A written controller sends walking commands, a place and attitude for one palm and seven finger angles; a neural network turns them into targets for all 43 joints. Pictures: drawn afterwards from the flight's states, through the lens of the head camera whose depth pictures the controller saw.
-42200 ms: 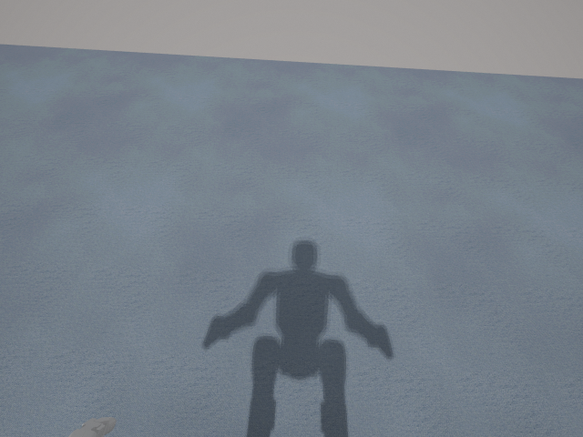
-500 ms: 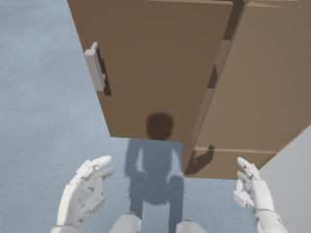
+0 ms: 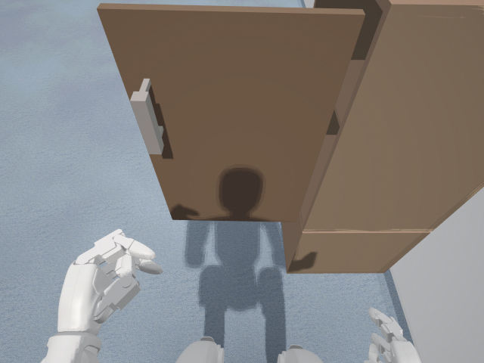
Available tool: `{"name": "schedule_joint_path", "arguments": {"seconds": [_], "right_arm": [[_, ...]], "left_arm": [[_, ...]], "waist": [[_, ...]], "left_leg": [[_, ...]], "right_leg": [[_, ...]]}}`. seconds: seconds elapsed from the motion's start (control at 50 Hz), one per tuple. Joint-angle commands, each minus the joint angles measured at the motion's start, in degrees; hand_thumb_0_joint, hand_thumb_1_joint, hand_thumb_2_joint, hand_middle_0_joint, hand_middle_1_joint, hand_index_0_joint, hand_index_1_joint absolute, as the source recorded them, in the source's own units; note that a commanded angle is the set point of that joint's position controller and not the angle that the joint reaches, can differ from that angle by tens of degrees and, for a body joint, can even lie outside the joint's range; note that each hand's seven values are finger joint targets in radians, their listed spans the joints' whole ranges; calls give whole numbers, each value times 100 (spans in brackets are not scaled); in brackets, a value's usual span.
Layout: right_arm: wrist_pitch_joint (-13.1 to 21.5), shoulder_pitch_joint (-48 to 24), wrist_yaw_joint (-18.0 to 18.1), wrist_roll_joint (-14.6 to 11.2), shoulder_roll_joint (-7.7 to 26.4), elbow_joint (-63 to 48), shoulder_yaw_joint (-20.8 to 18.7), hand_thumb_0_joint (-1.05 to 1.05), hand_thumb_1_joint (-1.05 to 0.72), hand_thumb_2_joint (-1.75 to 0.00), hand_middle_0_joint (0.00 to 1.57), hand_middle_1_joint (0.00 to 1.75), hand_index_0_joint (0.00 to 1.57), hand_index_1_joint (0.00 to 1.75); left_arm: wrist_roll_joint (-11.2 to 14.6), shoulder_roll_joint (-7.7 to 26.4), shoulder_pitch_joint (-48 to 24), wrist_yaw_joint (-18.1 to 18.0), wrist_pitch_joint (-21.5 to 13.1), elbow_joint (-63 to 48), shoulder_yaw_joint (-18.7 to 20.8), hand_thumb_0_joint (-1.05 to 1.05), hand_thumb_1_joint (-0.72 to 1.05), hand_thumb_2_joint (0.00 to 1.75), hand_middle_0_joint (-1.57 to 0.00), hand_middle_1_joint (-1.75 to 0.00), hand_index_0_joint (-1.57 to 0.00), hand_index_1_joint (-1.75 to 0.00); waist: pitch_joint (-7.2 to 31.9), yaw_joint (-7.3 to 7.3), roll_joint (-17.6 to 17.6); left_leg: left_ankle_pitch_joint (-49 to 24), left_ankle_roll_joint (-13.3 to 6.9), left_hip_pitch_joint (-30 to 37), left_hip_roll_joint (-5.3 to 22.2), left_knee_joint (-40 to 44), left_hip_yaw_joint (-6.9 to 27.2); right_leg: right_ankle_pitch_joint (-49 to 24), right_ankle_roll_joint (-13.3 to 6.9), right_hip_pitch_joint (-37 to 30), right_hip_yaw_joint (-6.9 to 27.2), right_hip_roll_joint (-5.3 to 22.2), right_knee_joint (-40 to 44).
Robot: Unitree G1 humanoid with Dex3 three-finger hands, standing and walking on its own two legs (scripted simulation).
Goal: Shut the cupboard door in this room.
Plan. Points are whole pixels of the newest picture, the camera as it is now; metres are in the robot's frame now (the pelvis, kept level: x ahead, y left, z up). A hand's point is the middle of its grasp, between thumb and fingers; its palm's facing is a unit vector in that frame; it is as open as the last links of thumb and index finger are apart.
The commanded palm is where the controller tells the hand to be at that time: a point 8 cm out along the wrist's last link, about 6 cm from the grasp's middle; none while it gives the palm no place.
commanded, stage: raise the hand and make a fist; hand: left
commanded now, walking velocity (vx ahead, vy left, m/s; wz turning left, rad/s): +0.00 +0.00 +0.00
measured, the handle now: (151, 117) +0.50 +0.19 +0.12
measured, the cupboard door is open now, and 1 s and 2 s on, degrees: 89 89 89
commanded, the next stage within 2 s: bring the fist close to the handle in 0.96 s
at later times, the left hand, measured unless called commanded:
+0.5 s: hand (115, 253) +0.24 +0.18 +0.11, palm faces +0.06 -1.00 -0.05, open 3.1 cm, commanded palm +0.22 +0.23 +0.12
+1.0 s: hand (125, 250) +0.25 +0.17 +0.12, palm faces +0.06 -1.00 -0.04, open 3.1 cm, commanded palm +0.22 +0.22 +0.12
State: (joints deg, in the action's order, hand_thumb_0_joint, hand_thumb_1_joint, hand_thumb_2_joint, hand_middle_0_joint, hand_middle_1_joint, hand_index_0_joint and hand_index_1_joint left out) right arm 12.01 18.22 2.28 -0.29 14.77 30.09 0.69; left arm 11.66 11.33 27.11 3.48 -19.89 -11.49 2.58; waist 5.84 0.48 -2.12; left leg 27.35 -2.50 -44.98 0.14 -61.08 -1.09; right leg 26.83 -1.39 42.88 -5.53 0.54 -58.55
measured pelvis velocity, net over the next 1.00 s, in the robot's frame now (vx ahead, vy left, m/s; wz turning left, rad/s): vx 0.02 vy -0.02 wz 0.01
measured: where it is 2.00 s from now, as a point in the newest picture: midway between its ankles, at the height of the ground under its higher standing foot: outside the picture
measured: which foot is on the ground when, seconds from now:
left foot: down 0.00-1.00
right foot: down 0.00-1.00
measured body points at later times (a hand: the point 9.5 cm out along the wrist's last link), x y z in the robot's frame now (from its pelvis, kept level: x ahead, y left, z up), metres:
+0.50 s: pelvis +0.02 -0.01 +0.03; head +0.06 -0.01 +0.47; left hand +0.23 +0.24 +0.12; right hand +0.21 -0.22 -0.05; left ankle +0.03 +0.09 -0.67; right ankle +0.02 -0.11 -0.67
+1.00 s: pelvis +0.02 -0.02 +0.03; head +0.05 -0.03 +0.48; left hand +0.24 +0.22 +0.12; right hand +0.20 -0.25 -0.04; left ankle +0.03 +0.09 -0.67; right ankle +0.02 -0.11 -0.67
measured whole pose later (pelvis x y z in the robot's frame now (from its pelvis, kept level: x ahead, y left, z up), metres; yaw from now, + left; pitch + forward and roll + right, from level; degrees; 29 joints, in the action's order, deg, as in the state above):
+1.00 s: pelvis +0.02 -0.02 +0.03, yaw +1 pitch +6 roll -1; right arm 13.0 15.1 3.3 -1.7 14.6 31.7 1.9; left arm 16.4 13.4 19.9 11.3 -13.8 -6.2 9.4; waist 3.9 -1.1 -2.0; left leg 23.5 -0.7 -31.4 0.3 -48.4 -0.5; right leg 23.8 -2.6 29.9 -5.8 -0.3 -47.2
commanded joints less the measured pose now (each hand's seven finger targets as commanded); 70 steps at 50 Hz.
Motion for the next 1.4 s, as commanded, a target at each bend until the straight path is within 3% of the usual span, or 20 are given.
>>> {"name": "schedule_joint_path", "arguments": {"seconds": [0.0,0.08,0.2,0.38,0.48,0.52,0.6,0.68,0.76,0.78,0.84,0.88,0.96,0.98,1.04,1.08,1.12,1.22,1.32,1.38], "right_arm": [[352,-565,106,-58,641,-1138,-273,0,-90,-90,20,30,20,30],[261,-487,139,-43,615,-1117,-257,0,-90,-90,20,30,20,30],[211,-439,101,-73,606,-1083,-217,0,-90,-90,20,30,20,30],[188,-552,172,-124,615,-995,-123,0,-90,-90,20,30,20,30],[272,-601,202,-159,621,-899,-102,0,-90,-90,20,30,20,30],[317,-615,199,-171,611,-862,-94,0,-90,-90,20,30,20,30],[375,-644,201,-188,629,-817,-106,0,-90,-90,20,30,20,30],[397,-648,199,-172,651,-795,-132,0,-90,-90,20,30,20,30],[437,-666,177,-157,618,-780,-125,0,-90,-90,20,30,20,30],[429,-660,181,-139,638,-765,-139,0,-90,-90,20,30,20,30],[440,-671,169,-148,633,-746,-140,0,-90,-90,20,30,20,30],[439,-678,172,-143,650,-737,-149,0,-90,-90,20,30,20,30],[441,-692,174,-163,629,-740,-141,0,-90,-90,20,30,20,30],[432,-667,180,-152,641,-729,-146,0,-90,-90,20,30,20,30],[433,-706,191,-160,619,-738,-134,0,-90,-90,20,30,20,30],[413,-696,206,-162,640,-664,-128,0,-90,-90,20,30,20,30],[446,-739,215,-166,628,-623,-128,0,-90,-90,20,30,20,30],[435,-720,243,-179,662,-517,-116,0,-90,-90,20,30,20,30],[412,-714,244,-170,651,-459,-119,0,-90,-90,20,30,20,30],[344,-697,230,-155,669,-430,-129,0,-90,-90,20,30,20,30]], "left_arm": [[54,462,-72,139,-180,-1288,239,0,90,90,-108,-126,-108,-126],[110,685,-252,60,-128,-1440,584,0,90,90,-115,-134,-115,-134],[199,591,-328,284,-27,-1298,549,0,90,90,-126,-146,-126,-146],[426,954,-850,600,366,-1104,1011,0,90,90,-130,-150,-130,-150],[545,990,-1117,733,386,-983,1100,0,90,90,-130,-150,-130,-150],[570,996,-1217,789,419,-1006,1117,0,90,90,-130,-150,-130,-150],[624,865,-1042,886,514,-740,1058,0,90,90,-130,-150,-130,-150],[627,1005,-1090,848,493,-704,1203,0,90,90,-130,-150,-130,-150],[577,967,-1199,760,318,-823,1192,0,90,90,-130,-150,-130,-150],[577,1051,-1170,723,300,-764,1252,0,90,90,-130,-150,-130,-150],[569,948,-1200,728,225,-757,1156,0,90,90,-130,-150,-130,-150],[583,1012,-1172,749,211,-721,1191,0,90,90,-130,-150,-130,-150],[552,942,-1260,791,224,-773,1098,0,90,90,-130,-150,-130,-150],[565,1028,-1196,783,242,-685,1185,0,90,90,-130,-150,-130,-150],[599,938,-1281,814,262,-671,1134,0,90,90,-130,-150,-130,-150],[580,1038,-1624,798,241,-583,1179,0,90,90,-130,-150,-130,-150],[532,994,-2116,770,181,-658,1087,0,90,90,-130,-150,-130,-150],[504,982,-2564,800,299,-33,1033,0,90,90,-130,-150,-130,-150],[439,1032,-3126,733,441,281,1102,0,90,90,-130,-150,-130,-150],[434,1186,-3129,691,477,673,1328,0,90,90,-130,-150,-130,-150]], "waist": [[921,-76,25],[1034,-121,13],[990,-81,-131],[808,-125,-55],[795,-120,68],[849,-133,-115],[723,-154,114],[681,-188,273],[702,-205,-40],[691,-180,214],[673,-155,71],[692,-155,247],[713,-148,-7],[685,-135,230],[614,-132,159],[546,-74,257],[678,-53,-24],[607,-18,226],[971,-103,73],[1007,-174,269]], "left_leg": [[-816,121,895,7,1360,476],[-1290,134,1129,9,1396,456],[-1819,180,1433,28,1461,423],[-1760,157,1586,-8,1680,404],[-1747,150,1703,-19,1787,383],[-1848,162,1831,-27,1861,374],[-1856,149,1808,-46,1927,344],[-1745,137,1744,-62,1945,315],[-1698,153,1818,-82,1971,272],[-1642,128,1725,-70,1940,276],[-1527,139,1728,-84,1936,247],[-1529,120,1645,-83,1891,252],[-1529,125,1742,-88,1904,235],[-1531,111,1670,-78,1884,250],[-1434,125,1634,-95,1864,229],[-1391,113,1593,-81,1849,240],[-1341,117,1755,-82,1901,261],[-1245,113,1662,-81,1951,281],[-1524,115,1891,-88,2042,273],[-1697,117,1853,-77,2080,243]], "right_leg": [[-515,-31,-668,147,-125,1001],[-1010,-39,-914,113,-159,1002],[-1556,-35,-1123,88,-167,1095],[-1690,-19,-1501,173,-162,1463],[-1709,-1,-1679,225,-142,1642],[-1826,-5,-1760,225,-117,1675],[-1879,25,-1843,253,-94,1789],[-1737,39,-1916,329,-71,1882],[-1676,24,-1853,341,-62,1852],[-1603,53,-1891,397,-57,1904],[-1481,52,-1839,427,-40,1926],[-1469,73,-1921,539,-13,1980],[-1500,64,-1870,520,-12,1971],[-1497,85,-1911,550,-15,1991],[-1386,108,-1882,644,30,2070],[-1263,109,-1838,664,14,2100],[-1178,74,-1746,577,-9,2038],[-1090,87,-1736,590,-1,2095],[-1509,54,-1960,530,-2,2025],[-1774,64,-2113,518,-12,2014]]}}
